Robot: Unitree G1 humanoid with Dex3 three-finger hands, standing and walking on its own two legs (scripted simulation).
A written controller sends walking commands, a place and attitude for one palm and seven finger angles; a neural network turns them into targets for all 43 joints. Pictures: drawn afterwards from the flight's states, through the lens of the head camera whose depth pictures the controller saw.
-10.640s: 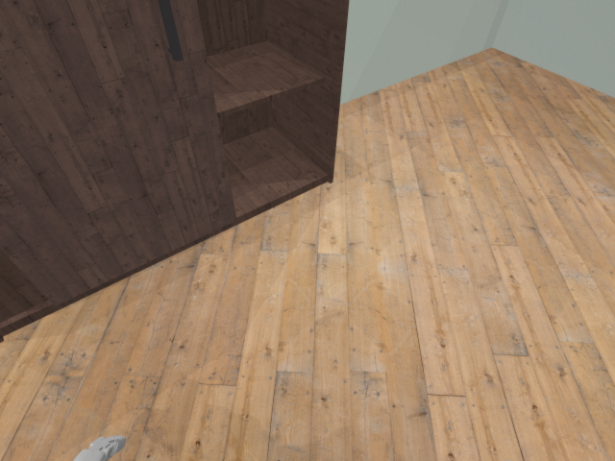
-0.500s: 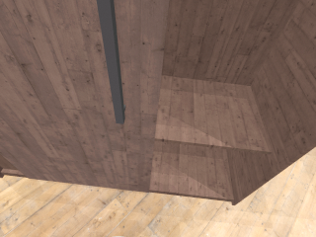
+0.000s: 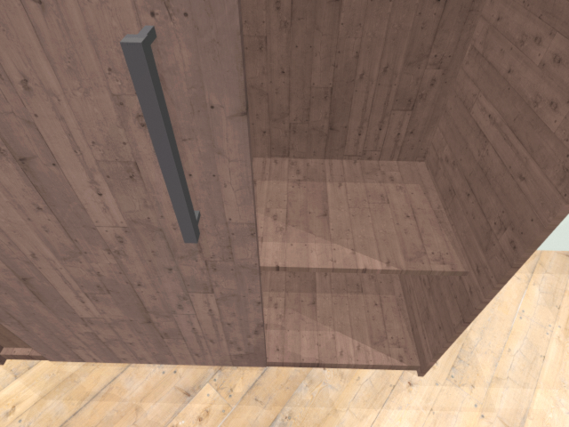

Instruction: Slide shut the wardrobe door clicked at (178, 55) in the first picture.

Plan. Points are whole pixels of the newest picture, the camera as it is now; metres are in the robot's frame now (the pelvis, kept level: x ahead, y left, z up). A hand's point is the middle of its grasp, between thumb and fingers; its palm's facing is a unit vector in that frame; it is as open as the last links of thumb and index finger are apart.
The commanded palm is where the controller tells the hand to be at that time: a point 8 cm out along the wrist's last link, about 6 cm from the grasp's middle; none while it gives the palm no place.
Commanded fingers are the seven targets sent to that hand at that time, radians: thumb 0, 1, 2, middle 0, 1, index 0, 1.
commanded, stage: come to a stop and stand still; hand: left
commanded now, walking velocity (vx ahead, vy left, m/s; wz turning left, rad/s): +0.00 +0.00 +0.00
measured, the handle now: (174, 154) +0.42 +0.18 +0.18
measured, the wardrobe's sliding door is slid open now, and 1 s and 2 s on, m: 0.52 0.52 0.52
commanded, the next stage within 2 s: look again from close up in 1.26 s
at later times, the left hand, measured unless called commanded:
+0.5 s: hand out of the picture -0.03 +0.13 -0.17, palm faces +0.09 -0.99 -0.15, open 7.3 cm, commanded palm none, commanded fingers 0.00 0.90 0.90 -0.20 -0.30 -0.20 -0.30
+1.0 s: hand out of the picture -0.01 +0.16 -0.17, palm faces +0.07 -0.98 -0.18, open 7.3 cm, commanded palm none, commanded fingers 0.00 0.90 0.90 -0.20 -0.30 -0.20 -0.30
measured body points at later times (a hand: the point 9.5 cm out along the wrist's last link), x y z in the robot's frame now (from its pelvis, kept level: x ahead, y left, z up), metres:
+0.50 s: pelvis +0.02 -0.01 +0.00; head +0.02 -0.01 +0.45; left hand -0.03 +0.18 -0.16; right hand +0.00 -0.21 -0.17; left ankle +0.04 +0.14 -0.74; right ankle -0.04 -0.06 -0.74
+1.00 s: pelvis +0.03 +0.01 +0.00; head +0.03 +0.01 +0.45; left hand -0.01 +0.22 -0.16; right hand +0.01 -0.19 -0.16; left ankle +0.04 +0.14 -0.74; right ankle -0.04 -0.06 -0.74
